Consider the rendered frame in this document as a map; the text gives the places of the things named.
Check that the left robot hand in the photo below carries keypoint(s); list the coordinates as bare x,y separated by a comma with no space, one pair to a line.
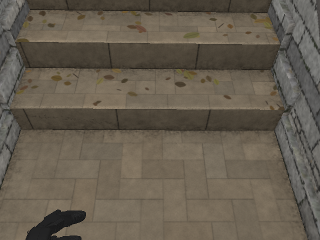
54,222

